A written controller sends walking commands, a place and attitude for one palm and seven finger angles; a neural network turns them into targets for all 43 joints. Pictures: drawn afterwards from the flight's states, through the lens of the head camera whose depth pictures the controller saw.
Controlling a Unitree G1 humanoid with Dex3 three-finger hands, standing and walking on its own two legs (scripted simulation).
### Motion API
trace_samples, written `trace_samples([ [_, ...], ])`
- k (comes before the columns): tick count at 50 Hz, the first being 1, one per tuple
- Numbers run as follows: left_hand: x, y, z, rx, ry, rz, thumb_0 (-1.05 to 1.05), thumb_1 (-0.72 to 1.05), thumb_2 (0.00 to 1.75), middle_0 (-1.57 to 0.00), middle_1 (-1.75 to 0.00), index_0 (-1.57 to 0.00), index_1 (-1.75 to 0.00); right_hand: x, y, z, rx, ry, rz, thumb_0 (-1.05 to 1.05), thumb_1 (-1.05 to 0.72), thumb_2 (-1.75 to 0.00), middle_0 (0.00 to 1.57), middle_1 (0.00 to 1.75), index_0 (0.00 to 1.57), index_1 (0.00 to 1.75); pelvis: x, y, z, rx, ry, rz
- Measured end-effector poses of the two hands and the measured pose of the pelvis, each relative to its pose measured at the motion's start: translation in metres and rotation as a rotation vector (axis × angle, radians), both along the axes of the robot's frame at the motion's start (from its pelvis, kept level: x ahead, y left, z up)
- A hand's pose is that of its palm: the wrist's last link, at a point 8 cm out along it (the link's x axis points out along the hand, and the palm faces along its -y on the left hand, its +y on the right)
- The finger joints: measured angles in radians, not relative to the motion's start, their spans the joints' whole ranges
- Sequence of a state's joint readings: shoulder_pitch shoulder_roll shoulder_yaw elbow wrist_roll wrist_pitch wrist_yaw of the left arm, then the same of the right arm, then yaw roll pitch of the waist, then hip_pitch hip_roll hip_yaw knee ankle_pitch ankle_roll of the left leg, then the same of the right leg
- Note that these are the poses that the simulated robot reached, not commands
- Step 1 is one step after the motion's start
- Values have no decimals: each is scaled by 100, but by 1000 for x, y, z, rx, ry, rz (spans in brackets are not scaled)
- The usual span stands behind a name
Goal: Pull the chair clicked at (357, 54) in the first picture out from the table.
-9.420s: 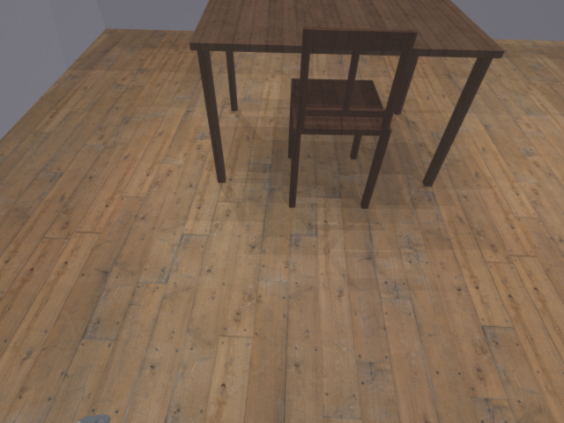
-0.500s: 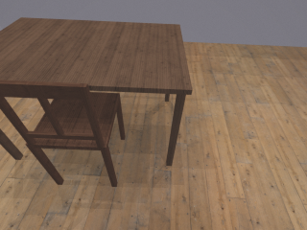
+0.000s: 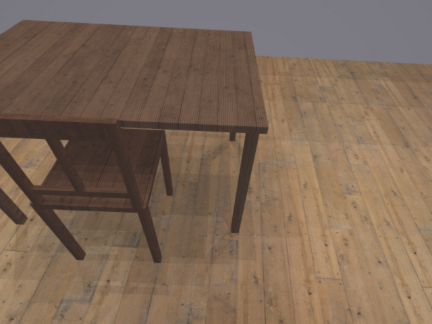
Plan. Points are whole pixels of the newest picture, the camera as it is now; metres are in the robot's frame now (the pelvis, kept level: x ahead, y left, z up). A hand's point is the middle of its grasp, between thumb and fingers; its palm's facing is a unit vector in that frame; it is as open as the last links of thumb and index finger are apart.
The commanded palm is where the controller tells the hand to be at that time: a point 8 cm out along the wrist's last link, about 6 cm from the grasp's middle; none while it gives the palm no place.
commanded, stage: look again from close up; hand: left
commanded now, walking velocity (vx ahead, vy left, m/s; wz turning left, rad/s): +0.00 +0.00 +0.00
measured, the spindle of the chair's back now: (67, 165) +0.54 +0.47 -0.11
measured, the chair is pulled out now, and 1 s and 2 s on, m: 0.00 0.00 0.00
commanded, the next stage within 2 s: none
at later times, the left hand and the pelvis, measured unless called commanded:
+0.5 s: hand out of the picture -0.02 +0.15 -0.18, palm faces +0.06 -0.99 -0.14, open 7.4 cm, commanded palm none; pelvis +0.01 +0.00 +0.00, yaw +0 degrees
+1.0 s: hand out of the picture -0.02 +0.14 -0.17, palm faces +0.07 -0.99 -0.14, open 7.4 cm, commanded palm none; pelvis +0.01 -0.01 +0.00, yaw +0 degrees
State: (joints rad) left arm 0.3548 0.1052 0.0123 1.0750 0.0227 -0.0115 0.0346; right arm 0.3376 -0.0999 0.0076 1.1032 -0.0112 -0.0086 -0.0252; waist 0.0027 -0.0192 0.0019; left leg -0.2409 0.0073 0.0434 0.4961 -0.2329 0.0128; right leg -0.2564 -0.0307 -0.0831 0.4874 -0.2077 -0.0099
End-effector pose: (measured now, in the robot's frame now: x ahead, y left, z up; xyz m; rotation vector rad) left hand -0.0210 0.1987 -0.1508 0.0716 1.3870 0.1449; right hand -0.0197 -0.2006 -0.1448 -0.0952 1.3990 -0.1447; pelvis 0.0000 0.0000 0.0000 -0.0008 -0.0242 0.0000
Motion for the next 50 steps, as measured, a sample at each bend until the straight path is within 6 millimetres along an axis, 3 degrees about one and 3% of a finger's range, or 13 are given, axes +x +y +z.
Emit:
trace_samples([
  [50, -6, -7, 4, 3, 39, 15, 0, 91, 90, -20, -30, -19, -30, 5, -1, 0, 16, 16, 2, 0, -91, -90, 19, 29, 20, 30, 10, -5, 3, 5, 1, -1],
])
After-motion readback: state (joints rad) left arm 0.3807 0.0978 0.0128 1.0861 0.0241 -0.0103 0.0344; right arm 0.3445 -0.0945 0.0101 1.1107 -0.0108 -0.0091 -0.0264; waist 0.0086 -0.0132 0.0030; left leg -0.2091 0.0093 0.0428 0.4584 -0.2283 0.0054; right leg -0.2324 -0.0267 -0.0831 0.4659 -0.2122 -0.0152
